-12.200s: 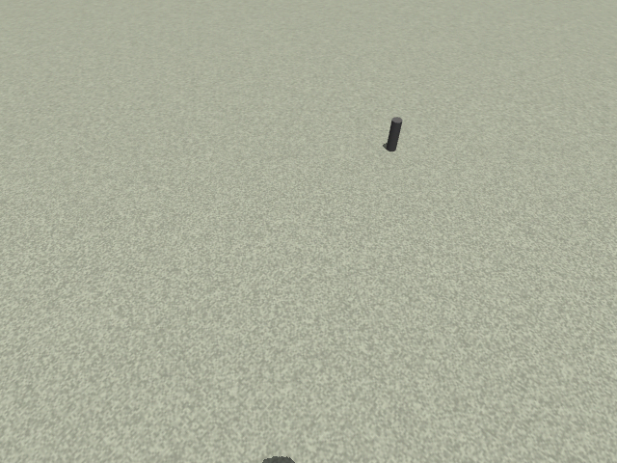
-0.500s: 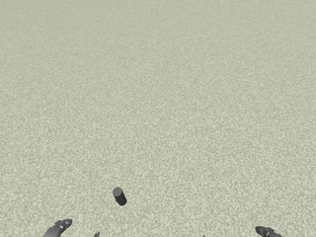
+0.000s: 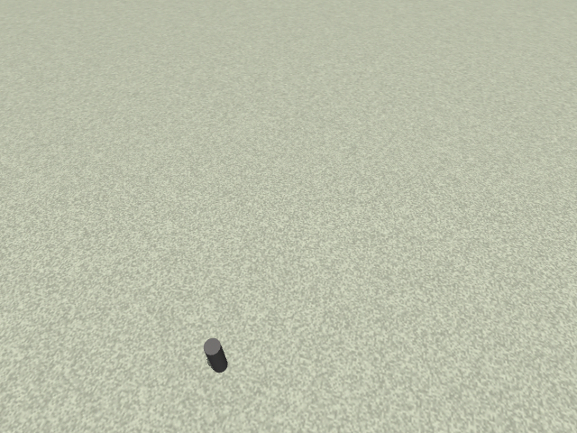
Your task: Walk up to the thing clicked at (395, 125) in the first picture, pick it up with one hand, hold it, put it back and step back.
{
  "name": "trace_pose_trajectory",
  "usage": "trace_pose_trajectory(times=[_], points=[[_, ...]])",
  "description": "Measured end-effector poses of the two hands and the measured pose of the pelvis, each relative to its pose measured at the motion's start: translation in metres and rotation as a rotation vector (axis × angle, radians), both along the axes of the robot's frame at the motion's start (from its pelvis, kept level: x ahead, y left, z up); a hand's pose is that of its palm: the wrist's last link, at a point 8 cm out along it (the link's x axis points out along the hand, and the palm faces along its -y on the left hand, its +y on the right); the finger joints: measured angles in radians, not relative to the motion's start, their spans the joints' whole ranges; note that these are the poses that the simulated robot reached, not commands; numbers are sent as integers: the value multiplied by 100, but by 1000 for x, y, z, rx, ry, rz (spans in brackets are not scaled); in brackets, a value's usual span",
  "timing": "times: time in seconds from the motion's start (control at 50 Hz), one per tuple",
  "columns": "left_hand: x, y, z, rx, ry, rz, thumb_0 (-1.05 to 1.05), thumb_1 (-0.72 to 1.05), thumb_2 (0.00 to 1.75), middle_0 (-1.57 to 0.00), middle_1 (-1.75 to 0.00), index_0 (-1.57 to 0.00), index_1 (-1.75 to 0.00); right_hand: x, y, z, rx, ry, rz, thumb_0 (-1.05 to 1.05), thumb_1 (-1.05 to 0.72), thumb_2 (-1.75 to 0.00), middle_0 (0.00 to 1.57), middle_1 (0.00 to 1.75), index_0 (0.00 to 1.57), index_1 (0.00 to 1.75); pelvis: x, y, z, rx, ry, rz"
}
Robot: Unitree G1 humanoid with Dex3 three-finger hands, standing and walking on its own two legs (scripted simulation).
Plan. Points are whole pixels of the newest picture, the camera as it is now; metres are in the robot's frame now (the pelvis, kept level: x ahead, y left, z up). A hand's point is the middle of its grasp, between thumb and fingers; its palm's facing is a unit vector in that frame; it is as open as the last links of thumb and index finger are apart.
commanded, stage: stand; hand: left
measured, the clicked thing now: (216, 356) +0.44 +0.24 -0.69
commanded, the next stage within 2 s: go down in 1.40 s
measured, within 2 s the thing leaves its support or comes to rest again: neither
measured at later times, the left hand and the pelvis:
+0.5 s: hand out of the picture +0.06 +0.26 -0.16, palm faces -0.02 -0.94 -0.34, open 7.4 cm; pelvis +0.00 +0.00 +0.00, yaw +0 degrees
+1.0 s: hand out of the picture +0.07 +0.26 -0.16, palm faces -0.03 -0.94 -0.34, open 7.4 cm; pelvis +0.00 +0.00 +0.00, yaw +0 degrees
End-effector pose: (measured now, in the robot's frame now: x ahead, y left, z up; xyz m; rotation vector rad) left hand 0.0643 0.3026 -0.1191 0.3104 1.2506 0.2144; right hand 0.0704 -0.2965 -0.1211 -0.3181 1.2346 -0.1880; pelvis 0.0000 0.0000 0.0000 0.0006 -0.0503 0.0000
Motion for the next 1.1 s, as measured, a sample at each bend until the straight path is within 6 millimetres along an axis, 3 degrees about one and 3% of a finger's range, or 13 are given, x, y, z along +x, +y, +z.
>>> trace_pose_trajectory(times=[0.3,1.1], points=[[-10,-1,0,-5,2,-8,1,90,90,-20,-30,-21,-30,-6,8,-3,21,4,6,1,-91,-90,20,30,21,30,-4,3,0,2,9,3],[4,-1,0,-4,-5,-24,1,90,90,-21,-30,-21,-30,-2,5,-2,8,21,1,1,-91,-90,20,30,21,30,4,4,0,-1,18,3]])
